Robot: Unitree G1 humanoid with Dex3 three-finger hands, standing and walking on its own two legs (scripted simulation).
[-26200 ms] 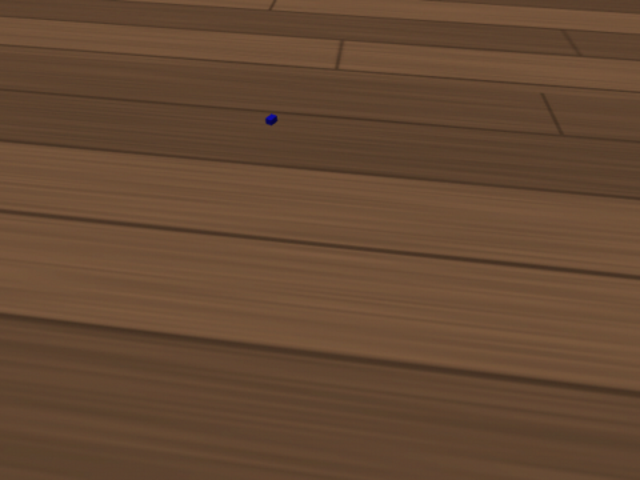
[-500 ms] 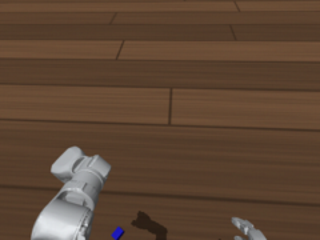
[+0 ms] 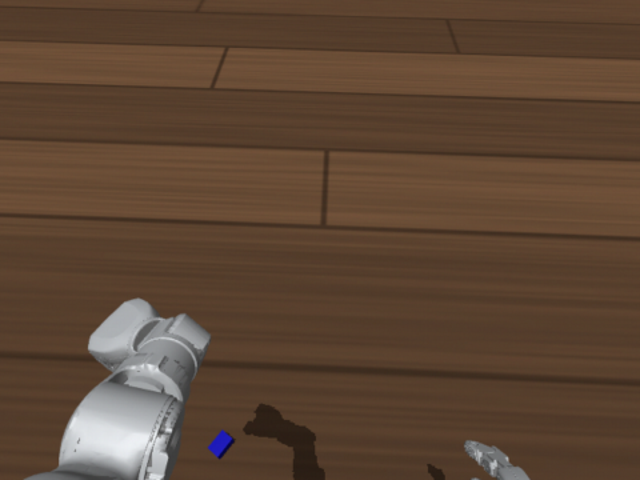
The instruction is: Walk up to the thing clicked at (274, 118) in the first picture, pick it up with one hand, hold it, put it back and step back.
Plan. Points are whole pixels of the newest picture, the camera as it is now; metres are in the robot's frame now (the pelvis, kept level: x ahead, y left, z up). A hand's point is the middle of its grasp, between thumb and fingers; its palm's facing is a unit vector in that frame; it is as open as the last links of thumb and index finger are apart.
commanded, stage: crouch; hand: left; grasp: from above
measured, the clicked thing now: (221, 444) +0.33 +0.26 -0.74
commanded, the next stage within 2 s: go down in 0.22 s
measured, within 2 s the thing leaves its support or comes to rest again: neither
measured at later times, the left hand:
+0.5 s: hand (182, 371) +0.38 +0.26 -0.31, palm faces -0.11 -0.40 -0.91, open 6.5 cm
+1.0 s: hand (157, 357) +0.41 +0.31 -0.30, palm faces -0.14 -0.38 -0.91, open 7.7 cm
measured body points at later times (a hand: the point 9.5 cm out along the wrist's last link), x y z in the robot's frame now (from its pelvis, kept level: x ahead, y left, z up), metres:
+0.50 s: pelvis -0.07 +0.01 -0.19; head +0.14 +0.03 +0.21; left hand +0.39 +0.28 -0.26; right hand -0.03 -0.26 -0.33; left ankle -0.01 +0.14 -0.72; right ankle +0.01 -0.12 -0.72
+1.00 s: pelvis -0.06 +0.01 -0.22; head +0.14 +0.03 +0.18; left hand +0.41 +0.33 -0.25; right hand -0.02 -0.26 -0.35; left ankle -0.01 +0.14 -0.72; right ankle +0.01 -0.12 -0.72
